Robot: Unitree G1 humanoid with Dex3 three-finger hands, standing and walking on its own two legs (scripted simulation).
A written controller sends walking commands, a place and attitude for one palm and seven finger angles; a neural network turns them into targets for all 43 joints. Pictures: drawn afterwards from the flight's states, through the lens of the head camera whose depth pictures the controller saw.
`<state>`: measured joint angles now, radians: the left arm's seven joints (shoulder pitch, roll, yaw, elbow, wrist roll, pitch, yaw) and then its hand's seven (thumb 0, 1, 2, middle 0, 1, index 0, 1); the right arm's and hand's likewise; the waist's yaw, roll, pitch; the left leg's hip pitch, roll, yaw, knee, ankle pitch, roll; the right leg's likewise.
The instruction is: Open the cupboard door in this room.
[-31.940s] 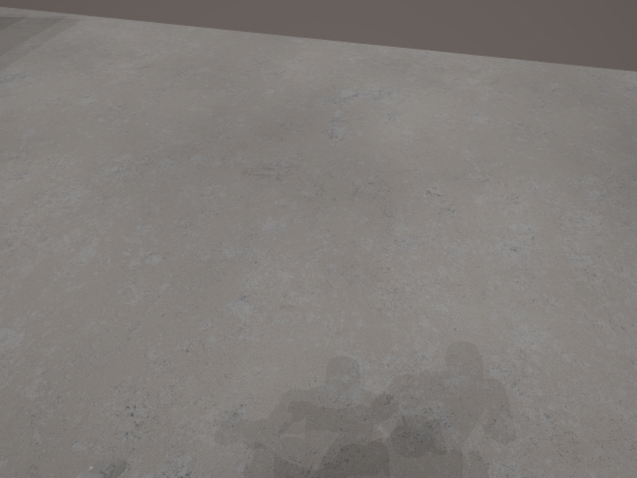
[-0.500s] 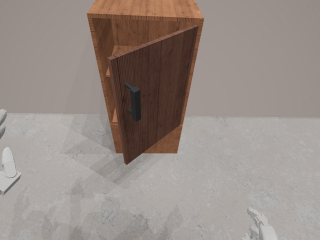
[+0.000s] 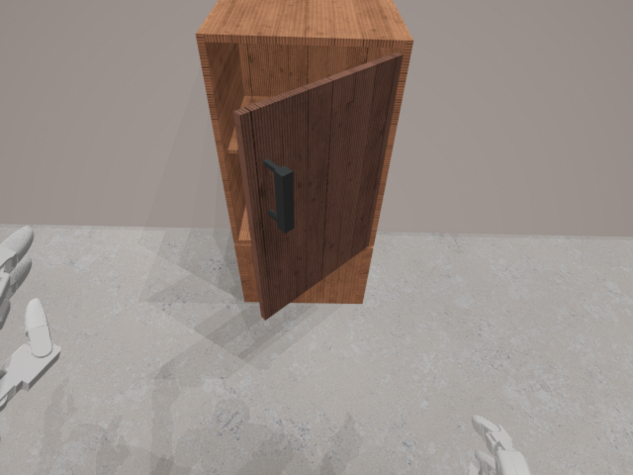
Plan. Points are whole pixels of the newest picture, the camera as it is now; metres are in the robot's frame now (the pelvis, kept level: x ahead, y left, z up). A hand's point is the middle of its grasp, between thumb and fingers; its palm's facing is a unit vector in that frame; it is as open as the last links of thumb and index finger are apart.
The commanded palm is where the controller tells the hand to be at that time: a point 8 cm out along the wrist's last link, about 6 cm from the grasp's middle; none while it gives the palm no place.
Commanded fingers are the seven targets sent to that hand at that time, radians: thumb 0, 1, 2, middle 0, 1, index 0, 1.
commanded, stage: let the arm hang, fingers relaxed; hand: left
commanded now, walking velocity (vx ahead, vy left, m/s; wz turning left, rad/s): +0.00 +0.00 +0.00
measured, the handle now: (277, 195) +0.60 +0.12 +0.01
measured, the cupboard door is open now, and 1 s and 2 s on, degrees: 43 43 43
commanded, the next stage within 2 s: look to check the result in 1.20 s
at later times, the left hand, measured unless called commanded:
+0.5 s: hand out of the picture -0.03 +0.17 -0.18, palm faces +0.02 -0.99 -0.13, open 7.4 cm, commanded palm none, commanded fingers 0.00 0.90 0.90 -0.20 -0.30 -0.20 -0.30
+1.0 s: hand out of the picture +0.07 +0.21 -0.15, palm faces +0.05 -0.94 -0.32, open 7.4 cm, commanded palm none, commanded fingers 0.00 0.90 0.90 -0.20 -0.30 -0.20 -0.30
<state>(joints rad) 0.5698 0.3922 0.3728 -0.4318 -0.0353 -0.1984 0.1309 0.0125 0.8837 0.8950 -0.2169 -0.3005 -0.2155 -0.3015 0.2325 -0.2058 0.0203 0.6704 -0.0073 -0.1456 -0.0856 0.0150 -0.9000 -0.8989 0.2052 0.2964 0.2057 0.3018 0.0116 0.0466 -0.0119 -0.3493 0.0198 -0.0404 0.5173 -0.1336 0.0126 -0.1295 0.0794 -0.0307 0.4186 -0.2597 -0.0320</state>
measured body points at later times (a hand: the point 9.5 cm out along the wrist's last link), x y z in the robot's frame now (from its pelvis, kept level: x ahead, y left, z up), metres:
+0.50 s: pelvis +0.00 +0.00 +0.00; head +0.03 +0.02 +0.45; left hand -0.03 +0.23 -0.17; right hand +0.06 -0.29 -0.13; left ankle +0.09 +0.10 -0.74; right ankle -0.02 -0.12 -0.74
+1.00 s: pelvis +0.02 -0.02 +0.01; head +0.03 -0.04 +0.46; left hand +0.06 +0.26 -0.13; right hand +0.10 -0.27 -0.15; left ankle +0.09 +0.10 -0.74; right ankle -0.02 -0.12 -0.74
